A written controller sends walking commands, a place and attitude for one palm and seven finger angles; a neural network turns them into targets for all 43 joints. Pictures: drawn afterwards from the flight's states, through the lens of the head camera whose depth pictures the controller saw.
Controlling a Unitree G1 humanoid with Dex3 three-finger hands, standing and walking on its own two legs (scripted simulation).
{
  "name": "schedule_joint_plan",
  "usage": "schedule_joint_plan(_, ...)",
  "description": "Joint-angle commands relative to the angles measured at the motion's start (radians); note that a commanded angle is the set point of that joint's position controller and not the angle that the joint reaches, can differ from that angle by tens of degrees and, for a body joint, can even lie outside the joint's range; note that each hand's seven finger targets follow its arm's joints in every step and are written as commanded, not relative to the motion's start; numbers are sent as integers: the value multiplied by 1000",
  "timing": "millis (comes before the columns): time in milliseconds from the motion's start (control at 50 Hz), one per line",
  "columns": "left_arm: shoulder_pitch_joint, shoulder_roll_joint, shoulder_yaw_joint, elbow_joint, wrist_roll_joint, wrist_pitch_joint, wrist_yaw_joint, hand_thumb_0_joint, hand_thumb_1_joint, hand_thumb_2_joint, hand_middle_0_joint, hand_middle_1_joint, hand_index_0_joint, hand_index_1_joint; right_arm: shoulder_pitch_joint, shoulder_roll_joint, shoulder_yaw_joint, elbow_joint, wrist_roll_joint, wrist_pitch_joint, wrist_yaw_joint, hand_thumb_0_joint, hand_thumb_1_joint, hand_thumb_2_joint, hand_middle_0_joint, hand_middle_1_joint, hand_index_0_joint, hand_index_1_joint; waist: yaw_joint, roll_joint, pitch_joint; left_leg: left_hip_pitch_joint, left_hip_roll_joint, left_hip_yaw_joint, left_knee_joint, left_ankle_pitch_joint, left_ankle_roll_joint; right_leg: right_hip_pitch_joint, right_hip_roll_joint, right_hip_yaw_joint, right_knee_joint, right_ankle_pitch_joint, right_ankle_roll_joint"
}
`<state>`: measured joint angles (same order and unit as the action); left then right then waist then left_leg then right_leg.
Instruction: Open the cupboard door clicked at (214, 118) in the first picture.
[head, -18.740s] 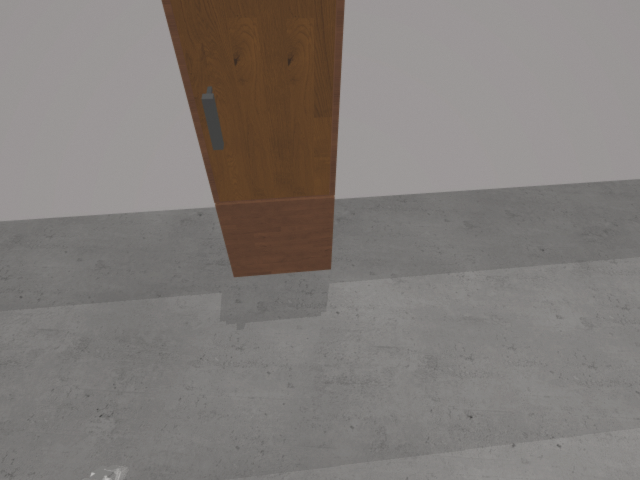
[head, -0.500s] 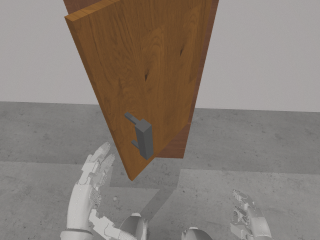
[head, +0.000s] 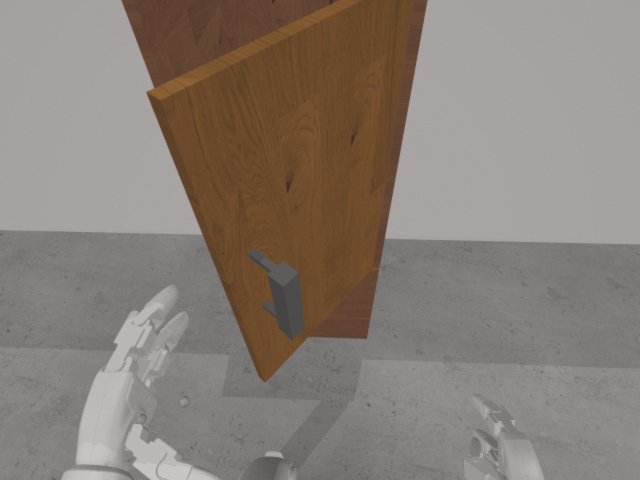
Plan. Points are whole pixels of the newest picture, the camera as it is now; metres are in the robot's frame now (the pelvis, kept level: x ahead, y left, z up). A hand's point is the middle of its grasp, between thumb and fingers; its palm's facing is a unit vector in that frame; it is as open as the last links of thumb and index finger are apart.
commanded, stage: draw the hand back to the body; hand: left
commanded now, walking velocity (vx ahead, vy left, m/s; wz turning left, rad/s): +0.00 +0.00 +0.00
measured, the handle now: (275, 294) +0.35 +0.08 +0.03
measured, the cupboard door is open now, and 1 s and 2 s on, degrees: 52 52 52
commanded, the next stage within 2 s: step back with the hand held close in 1.26 s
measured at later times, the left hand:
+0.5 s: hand (68, 373) +0.19 +0.23 +0.15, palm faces +0.24 -0.90 -0.36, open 13.6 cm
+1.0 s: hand out of the picture +0.22 +0.29 +0.24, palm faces +0.45 -0.81 -0.38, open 8.0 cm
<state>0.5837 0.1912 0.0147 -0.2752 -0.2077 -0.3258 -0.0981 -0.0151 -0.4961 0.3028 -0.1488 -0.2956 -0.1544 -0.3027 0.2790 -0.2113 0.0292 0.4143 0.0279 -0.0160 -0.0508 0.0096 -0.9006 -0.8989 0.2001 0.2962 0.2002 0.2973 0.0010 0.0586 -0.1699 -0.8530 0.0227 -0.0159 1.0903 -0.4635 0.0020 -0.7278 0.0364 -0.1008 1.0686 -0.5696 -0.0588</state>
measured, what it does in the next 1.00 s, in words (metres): rises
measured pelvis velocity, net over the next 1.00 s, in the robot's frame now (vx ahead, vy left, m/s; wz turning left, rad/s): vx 0.02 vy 0.03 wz -0.03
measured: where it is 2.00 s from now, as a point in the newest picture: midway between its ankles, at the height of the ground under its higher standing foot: outside the picture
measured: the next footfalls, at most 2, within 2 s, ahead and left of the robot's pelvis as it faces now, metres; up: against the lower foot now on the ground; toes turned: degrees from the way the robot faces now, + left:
none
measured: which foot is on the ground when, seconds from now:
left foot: down 0.00-1.00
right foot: down 0.00-1.00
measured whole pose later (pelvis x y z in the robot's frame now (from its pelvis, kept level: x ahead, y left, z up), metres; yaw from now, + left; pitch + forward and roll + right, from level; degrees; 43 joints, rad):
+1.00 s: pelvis +0.02 +0.03 +0.08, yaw -2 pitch -3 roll -1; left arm 0.47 0.35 0.35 -0.40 -0.08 -0.08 0.13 0.01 0.78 0.85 -0.20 -0.30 -0.21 -0.30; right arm 0.19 -0.23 0.04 0.61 0.01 -0.07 -0.07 0.01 -0.90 -0.90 0.20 0.30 0.20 0.30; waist 0.06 0.06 0.00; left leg -0.17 -0.02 0.06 0.44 -0.22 0.04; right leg -0.06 0.01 -0.02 0.39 -0.28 -0.01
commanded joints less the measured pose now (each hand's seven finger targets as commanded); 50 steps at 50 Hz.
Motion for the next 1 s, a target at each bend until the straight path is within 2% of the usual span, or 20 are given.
schedule_joint_plan(0,10,102,85,-233,-41,-58,-42,0,-500,300,-150,-300,-150,-300,-80,-114,-51,-175,5,-77,-16,0,-900,-900,200,300,200,300,-5,-46,-112,210,-29,-21,-148,157,26,87,-19,108,-255,298,62)
schedule_joint_plan(60,3,125,119,-249,-60,-48,-59,0,-500,300,-150,-300,-150,-300,-83,-115,-48,-174,9,-83,-19,0,-900,-900,200,300,200,300,1,-27,-94,232,-30,-23,-170,175,27,111,-17,102,-271,313,60)
schedule_joint_plan(120,15,139,154,-254,-80,-31,-74,0,-395,345,-154,-300,-154,-300,-86,-115,-48,-170,16,-91,-23,0,-900,-900,200,300,200,300,7,-32,-89,269,-29,-23,-193,193,26,129,-12,95,-288,340,62)
schedule_joint_plan(160,16,141,154,-272,-90,-15,-86,0,-325,375,-156,-300,-156,-300,-94,-116,-45,-170,22,-99,-22,0,-900,-900,200,300,200,300,11,9,-79,298,-28,-24,-218,210,28,139,-7,77,-294,343,55)
schedule_joint_plan(180,11,313,185,-365,68,51,39,0,-290,390,-158,-300,-158,-300,-94,-120,-56,-175,7,-79,-55,0,-900,-900,200,300,200,300,63,14,-109,350,-6,-2,-271,221,28,158,-43,147,-379,350,40)
schedule_joint_plan(200,52,229,145,-369,81,98,96,0,-255,405,-159,-300,-159,-300,-87,-98,-43,-177,3,-75,-66,0,-900,-900,200,300,200,300,35,15,-78,381,-10,2,-289,227,30,172,-49,135,-402,341,39)
schedule_joint_plan(220,89,184,107,-344,106,139,131,0,-220,420,-160,-300,-160,-300,-83,-93,-39,-164,3,-67,-69,0,-900,-900,200,300,200,300,32,17,-27,397,-6,5,-307,224,32,177,-44,111,-412,329,40)
schedule_joint_plan(260,67,211,131,-344,130,185,176,0,-150,450,-162,-300,-162,-300,-98,-101,-36,-151,0,-54,-76,0,-900,-900,200,300,200,300,25,-45,-5,427,-3,5,-330,231,38,204,-43,105,-454,334,47)
schedule_joint_plan(340,16,256,180,-349,152,216,224,0,-10,510,-168,-300,-168,-300,-121,-108,-23,-126,-6,-56,-87,0,-900,-900,200,300,200,300,30,-31,15,518,-1,4,-408,247,41,265,-41,91,-513,333,43)
schedule_joint_plan(480,-49,253,209,-357,159,222,244,0,235,615,-176,-300,-176,-300,-151,-113,-10,-79,-10,-93,-78,0,-900,-900,200,300,200,300,38,-5,56,638,6,-8,-536,274,35,364,-37,75,-588,349,40)
schedule_joint_plan(540,-41,281,261,-348,158,222,247,0,340,660,-180,-300,-180,-300,-168,-117,-12,-53,-10,-105,-68,0,-900,-900,200,300,200,300,50,-13,57,667,10,-9,-576,338,30,436,-36,74,-616,403,36)
schedule_joint_plan(600,-69,283,286,-354,153,222,244,0,445,705,-184,-300,-184,-300,-176,-117,-12,-34,-14,-111,-57,0,-900,-900,200,300,200,300,51,20,89,695,12,-7,-615,381,23,470,-34,70,-640,435,36)
schedule_joint_plan(640,-85,304,322,-348,151,216,244,0,515,735,-186,-300,-186,-300,-184,-120,-14,-23,-15,-113,-51,0,-900,-900,200,300,200,300,56,-25,91,708,17,-13,-640,398,21,501,-30,67,-659,441,34)
schedule_joint_plan(700,-104,315,357,-375,149,207,243,0,620,780,-190,-300,-190,-300,-185,-120,-21,-8,-17,-119,-45,0,-900,-900,200,300,200,300,58,32,68,757,20,-3,-658,454,18,530,-32,73,-675,478,36)
schedule_joint_plan(740,-108,326,386,-347,144,210,242,0,690,810,-192,-300,-192,-300,-196,-123,-23,4,-18,-119,-40,0,-900,-900,200,300,200,300,63,5,95,751,20,4,-671,457,16,548,-29,72,-695,494,34)
schedule_joint_plan(840,-182,359,449,-342,138,199,244,0,865,885,-199,-300,-199,-300,-206,-127,-32,24,-20,-116,-35,0,-900,-900,200,300,200,300,65,17,101,778,22,3,-701,447,14,572,-27,76,-723,485,33)
schedule_joint_plan(860,-199,355,450,-361,135,195,243,0,900,900,-200,-300,-200,-300,-208,-126,-34,24,-19,-117,-34,0,-900,-900,200,300,200,300,62,40,88,791,22,6,-703,448,13,577,-30,79,-723,488,34)
schedule_joint_plan(880,-178,324,429,-317,135,198,238,0,900,900,-200,-300,-200,-300,-208,-125,-33,31,-21,-116,-32,0,-900,-900,200,300,200,300,60,32,124,785,22,6,-711,441,13,565,-28,74,-728,481,36)
schedule_joint_plan(940,-151,283,391,-275,130,202,226,0,900,900,-200,-300,-200,-300,-215,-134,-42,29,-19,-107,-25,0,-900,-900,200,300,200,300,60,-15,138,784,23,9,-726,409,18,575,-27,77,-747,463,38)
schedule_joint_plan(980,-186,304,399,-308,133,196,225,0,900,900,-200,-300,-200,-300,-220,-136,-46,26,-20,-105,-26,0,-900,-900,200,300,200,300,59,-17,120,795,21,11,-731,389,21,578,-27,81,-753,454,40)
